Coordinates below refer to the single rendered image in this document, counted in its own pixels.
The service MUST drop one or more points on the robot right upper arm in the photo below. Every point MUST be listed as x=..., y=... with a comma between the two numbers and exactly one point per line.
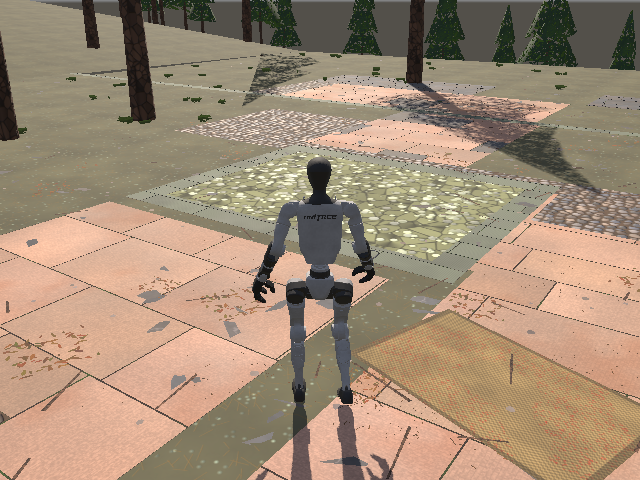
x=350, y=210

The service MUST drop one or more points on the robot right forearm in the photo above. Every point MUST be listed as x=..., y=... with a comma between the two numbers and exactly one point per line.
x=366, y=258

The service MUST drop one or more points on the left robot foot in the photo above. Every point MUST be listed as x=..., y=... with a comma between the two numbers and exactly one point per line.
x=299, y=394

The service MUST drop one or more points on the right robot hand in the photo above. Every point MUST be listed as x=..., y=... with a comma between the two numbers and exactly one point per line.
x=368, y=277

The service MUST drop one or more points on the left robot hand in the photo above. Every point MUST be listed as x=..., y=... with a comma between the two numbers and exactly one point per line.
x=257, y=288

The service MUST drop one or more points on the robot left upper arm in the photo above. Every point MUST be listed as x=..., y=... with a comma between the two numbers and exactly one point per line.
x=288, y=210

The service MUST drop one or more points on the left robot shin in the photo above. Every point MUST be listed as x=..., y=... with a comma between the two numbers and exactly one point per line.
x=297, y=358

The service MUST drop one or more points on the robot left forearm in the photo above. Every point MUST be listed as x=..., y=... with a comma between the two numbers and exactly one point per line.
x=267, y=265

